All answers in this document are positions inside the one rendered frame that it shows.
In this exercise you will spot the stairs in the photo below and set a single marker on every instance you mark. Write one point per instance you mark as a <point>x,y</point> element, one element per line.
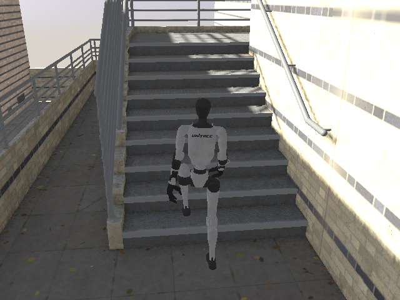
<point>231,211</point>

